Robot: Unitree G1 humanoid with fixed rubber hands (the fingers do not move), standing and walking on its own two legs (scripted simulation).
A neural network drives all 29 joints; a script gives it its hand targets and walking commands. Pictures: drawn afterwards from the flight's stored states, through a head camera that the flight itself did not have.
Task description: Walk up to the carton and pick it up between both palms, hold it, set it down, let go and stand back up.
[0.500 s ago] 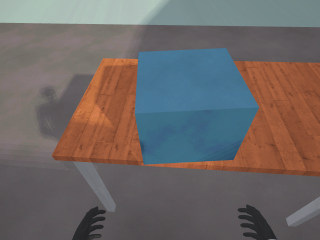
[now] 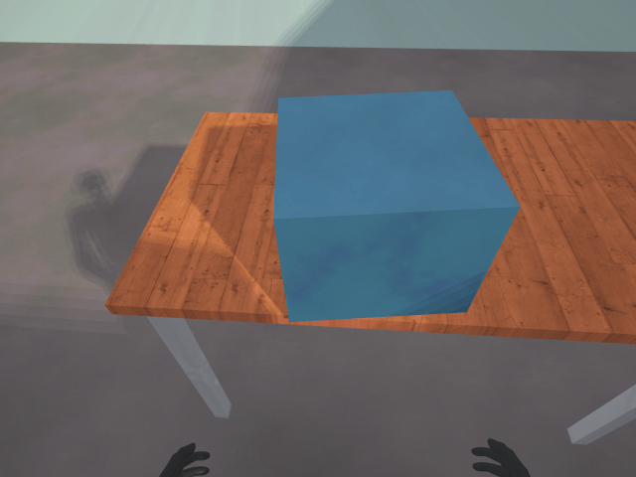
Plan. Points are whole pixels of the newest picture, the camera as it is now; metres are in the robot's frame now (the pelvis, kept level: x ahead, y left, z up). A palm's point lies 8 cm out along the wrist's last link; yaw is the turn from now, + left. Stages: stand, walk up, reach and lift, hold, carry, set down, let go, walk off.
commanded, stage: stand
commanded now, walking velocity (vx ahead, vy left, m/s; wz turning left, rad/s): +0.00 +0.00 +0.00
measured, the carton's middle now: (371, 204) +0.52 -0.06 +0.04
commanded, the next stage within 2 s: none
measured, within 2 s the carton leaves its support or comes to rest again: neither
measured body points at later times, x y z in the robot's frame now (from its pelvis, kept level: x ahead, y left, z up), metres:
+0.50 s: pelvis +0.00 +0.00 +0.00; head +0.01 +0.01 +0.45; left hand +0.11 +0.24 -0.12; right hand +0.12 -0.22 -0.11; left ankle +0.00 +0.11 -0.72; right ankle +0.00 -0.13 -0.72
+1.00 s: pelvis +0.00 +0.00 +0.01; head +0.01 +0.00 +0.46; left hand +0.07 +0.24 -0.13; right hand +0.08 -0.23 -0.13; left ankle +0.00 +0.11 -0.72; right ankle +0.00 -0.13 -0.72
